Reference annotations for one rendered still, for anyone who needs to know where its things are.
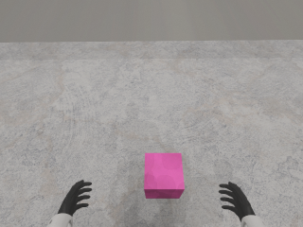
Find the robot left forearm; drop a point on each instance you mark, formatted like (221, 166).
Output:
(61, 220)

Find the carton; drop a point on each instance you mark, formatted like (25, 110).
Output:
(163, 175)

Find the robot right forearm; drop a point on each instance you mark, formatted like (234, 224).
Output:
(252, 221)

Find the robot left hand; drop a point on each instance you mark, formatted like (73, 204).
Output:
(69, 205)

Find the robot right hand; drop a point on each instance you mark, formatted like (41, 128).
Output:
(242, 206)

